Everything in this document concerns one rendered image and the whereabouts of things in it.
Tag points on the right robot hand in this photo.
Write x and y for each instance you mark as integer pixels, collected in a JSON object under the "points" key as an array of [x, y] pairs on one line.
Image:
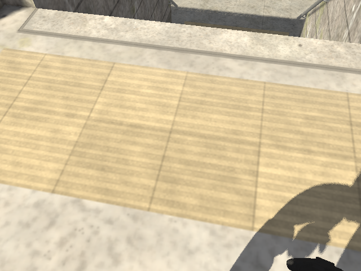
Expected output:
{"points": [[308, 264]]}

